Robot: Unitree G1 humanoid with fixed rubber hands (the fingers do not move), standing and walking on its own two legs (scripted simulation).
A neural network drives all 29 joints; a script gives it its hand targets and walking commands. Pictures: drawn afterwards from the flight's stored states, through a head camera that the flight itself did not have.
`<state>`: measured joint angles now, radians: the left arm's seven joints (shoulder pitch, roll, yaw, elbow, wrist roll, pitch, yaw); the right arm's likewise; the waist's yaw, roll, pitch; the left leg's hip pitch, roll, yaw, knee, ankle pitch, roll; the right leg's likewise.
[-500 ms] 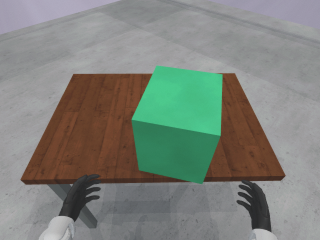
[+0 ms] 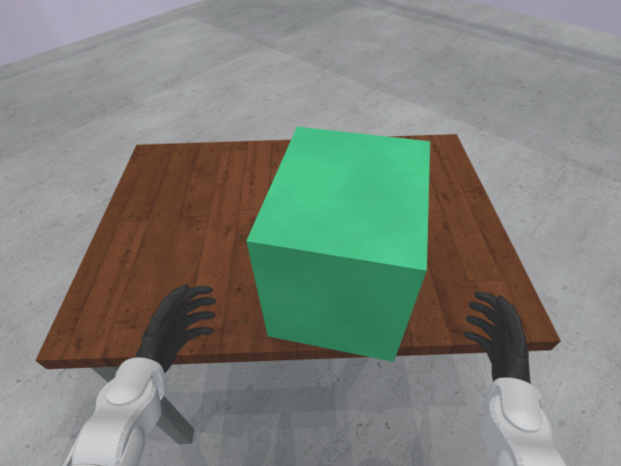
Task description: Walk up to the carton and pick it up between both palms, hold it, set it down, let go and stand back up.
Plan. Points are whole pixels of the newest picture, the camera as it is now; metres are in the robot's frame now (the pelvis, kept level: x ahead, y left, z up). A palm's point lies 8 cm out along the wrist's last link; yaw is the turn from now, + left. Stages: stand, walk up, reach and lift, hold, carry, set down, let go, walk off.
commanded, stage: reach and lift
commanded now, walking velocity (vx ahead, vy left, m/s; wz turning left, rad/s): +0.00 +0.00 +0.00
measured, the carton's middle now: (345, 243) +0.45 -0.02 +0.02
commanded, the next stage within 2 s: none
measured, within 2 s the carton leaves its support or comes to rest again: neither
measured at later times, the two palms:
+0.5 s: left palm (196, 263) +0.35 +0.18 +0.09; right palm (519, 293) +0.31 -0.22 +0.09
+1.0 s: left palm (203, 210) +0.41 +0.17 +0.13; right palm (508, 235) +0.37 -0.21 +0.12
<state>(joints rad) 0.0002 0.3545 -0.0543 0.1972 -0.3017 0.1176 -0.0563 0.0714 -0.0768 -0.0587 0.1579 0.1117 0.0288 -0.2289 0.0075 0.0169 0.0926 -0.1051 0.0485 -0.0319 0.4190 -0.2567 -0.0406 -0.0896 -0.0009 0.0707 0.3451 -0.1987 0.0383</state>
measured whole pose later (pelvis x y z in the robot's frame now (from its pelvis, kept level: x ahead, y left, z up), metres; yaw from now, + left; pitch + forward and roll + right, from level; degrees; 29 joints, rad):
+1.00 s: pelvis +0.00 +0.00 +0.00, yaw +0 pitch +1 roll -1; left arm -0.66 0.35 0.00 0.51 -0.26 0.38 -0.06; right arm -0.58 -0.18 -0.06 0.43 0.19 0.29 -0.24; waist -0.07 0.00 0.04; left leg -0.18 0.05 -0.03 0.39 -0.22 -0.04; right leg -0.17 0.00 0.07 0.31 -0.16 0.04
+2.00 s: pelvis -0.02 +0.00 -0.01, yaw -1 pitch +15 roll -2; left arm -1.08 0.35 -0.04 1.41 -0.26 -0.09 -0.01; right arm -0.97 -0.14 -0.06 1.15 0.21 0.00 -0.19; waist -0.14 0.01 -0.14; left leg -0.54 0.05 -0.03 0.49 -0.21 -0.04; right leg -0.51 0.00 0.07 0.38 -0.14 0.04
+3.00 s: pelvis -0.02 +0.01 -0.02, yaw -1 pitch +21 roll -2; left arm -1.09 0.26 0.05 1.46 -0.05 -0.24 0.02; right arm -0.96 0.00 -0.22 1.17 0.07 -0.14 -0.21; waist -0.14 0.00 -0.18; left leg -0.69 0.05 -0.03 0.54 -0.22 -0.04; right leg -0.65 0.00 0.07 0.43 -0.14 0.05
